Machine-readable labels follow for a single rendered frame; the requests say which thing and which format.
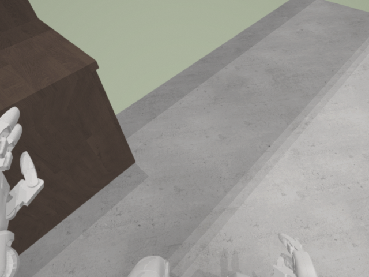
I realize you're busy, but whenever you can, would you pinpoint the counter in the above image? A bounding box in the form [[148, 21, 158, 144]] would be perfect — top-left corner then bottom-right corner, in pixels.
[[0, 0, 135, 255]]

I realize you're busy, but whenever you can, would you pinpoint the left robot thigh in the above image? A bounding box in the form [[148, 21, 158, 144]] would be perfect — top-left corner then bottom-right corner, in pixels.
[[128, 256, 170, 277]]

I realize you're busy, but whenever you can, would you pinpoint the robot right hand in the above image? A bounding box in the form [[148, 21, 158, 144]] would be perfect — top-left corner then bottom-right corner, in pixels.
[[273, 233, 318, 277]]

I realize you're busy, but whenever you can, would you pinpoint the robot left forearm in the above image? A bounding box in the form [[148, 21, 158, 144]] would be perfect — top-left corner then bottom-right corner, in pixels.
[[0, 230, 20, 277]]

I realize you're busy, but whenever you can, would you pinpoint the robot left hand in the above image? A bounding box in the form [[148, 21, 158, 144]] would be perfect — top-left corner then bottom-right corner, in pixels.
[[0, 107, 44, 231]]

